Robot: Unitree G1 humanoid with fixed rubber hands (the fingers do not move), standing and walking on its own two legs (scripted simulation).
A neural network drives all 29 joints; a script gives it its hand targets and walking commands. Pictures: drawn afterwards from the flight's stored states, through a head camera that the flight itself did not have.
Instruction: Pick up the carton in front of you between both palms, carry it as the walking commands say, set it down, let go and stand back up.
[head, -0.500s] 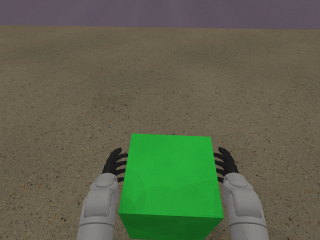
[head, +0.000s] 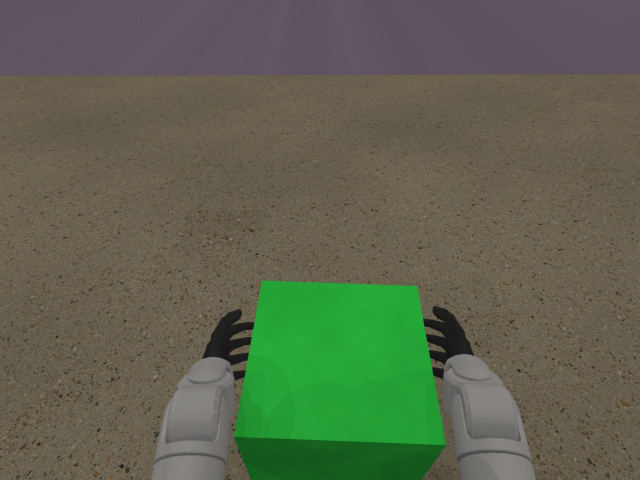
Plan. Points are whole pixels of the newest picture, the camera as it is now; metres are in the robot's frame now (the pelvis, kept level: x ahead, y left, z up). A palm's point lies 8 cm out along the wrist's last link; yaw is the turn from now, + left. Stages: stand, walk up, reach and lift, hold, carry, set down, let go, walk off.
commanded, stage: carry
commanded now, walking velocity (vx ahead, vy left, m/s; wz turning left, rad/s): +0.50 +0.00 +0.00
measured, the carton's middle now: (335, 395) +0.29 +0.00 -0.04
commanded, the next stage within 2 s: none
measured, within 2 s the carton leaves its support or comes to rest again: neither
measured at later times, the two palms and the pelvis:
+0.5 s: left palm (230, 261) +0.49 +0.18 +0.03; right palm (410, 258) +0.48 -0.12 +0.03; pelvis +0.20 +0.04 +0.00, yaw -2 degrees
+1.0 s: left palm (253, 195) +0.67 +0.16 +0.04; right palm (403, 193) +0.67 -0.14 +0.04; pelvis +0.37 +0.02 +0.00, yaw +0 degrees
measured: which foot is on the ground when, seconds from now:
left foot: down 0.00-0.06, up 0.08-0.38, down 0.40-1.00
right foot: down 0.00-0.42, up 0.44-0.72, down 0.74-1.00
